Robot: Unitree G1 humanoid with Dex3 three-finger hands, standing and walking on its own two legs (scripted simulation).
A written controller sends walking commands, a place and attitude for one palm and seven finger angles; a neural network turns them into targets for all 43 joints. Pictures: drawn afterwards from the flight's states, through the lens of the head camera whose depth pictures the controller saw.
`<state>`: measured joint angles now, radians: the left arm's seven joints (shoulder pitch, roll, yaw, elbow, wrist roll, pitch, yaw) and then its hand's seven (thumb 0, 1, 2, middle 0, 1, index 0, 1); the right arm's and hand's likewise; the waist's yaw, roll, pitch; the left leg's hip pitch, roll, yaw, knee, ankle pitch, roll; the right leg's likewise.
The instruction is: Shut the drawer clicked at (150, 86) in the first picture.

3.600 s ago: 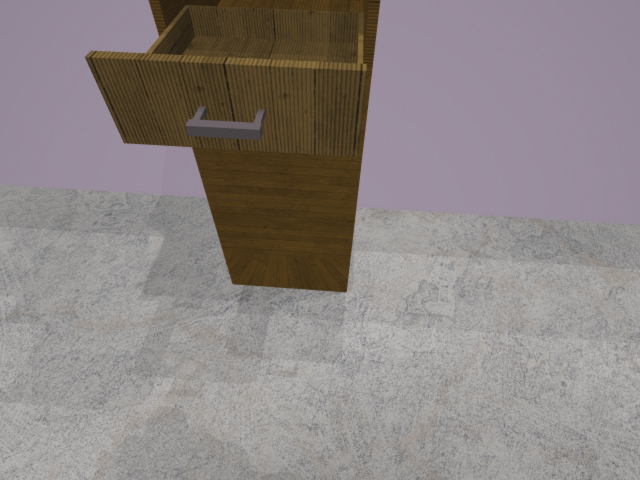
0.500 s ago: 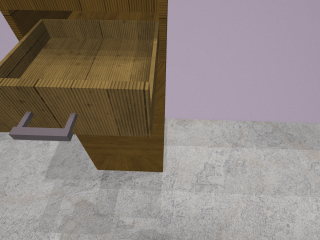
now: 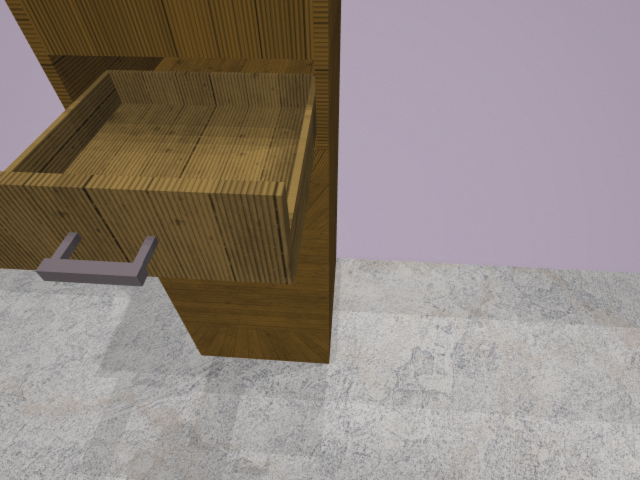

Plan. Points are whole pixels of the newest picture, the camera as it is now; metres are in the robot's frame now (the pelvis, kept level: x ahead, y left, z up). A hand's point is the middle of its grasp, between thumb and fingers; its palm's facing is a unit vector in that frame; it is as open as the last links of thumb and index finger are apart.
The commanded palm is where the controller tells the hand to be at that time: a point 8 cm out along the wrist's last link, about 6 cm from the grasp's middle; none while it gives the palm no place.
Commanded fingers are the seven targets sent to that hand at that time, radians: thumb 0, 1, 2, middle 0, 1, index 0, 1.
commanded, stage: look again from close up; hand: left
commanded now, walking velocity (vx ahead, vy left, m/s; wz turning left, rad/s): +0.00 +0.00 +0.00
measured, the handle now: (101, 257) +0.30 +0.25 +0.16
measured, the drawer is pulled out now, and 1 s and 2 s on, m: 0.29 0.29 0.29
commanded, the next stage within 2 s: raise the hand and make a fist in 0.44 s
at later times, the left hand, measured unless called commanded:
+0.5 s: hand out of the picture +0.00 +0.18 -0.17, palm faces +0.05 -0.98 -0.19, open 7.4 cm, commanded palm none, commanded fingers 0.00 0.90 0.90 -0.20 -0.30 -0.20 -0.30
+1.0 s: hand out of the picture +0.12 +0.20 +0.01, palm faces +0.08 -1.00 -0.01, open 5.7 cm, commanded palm +0.10 +0.25 +0.04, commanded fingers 0.00 0.90 0.90 -0.68 -0.82 -0.68 -0.82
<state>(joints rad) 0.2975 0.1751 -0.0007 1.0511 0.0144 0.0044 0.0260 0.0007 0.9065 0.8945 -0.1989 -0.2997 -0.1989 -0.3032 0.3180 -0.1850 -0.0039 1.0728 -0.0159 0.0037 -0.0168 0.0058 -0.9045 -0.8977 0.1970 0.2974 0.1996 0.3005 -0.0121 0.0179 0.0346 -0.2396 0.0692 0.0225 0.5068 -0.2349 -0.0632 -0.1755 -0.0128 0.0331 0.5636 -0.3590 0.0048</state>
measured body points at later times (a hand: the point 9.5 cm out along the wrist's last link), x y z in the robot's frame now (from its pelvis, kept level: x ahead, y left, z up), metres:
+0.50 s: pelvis +0.01 +0.00 +0.00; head +0.01 +0.01 +0.45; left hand +0.00 +0.23 -0.16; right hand +0.04 -0.22 -0.15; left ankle +0.02 +0.16 -0.73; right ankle -0.03 -0.12 -0.73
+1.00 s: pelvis -0.02 +0.01 -0.04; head -0.03 +0.02 +0.41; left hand +0.11 +0.25 +0.01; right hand +0.22 -0.22 -0.05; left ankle +0.02 +0.16 -0.73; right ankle -0.03 -0.12 -0.73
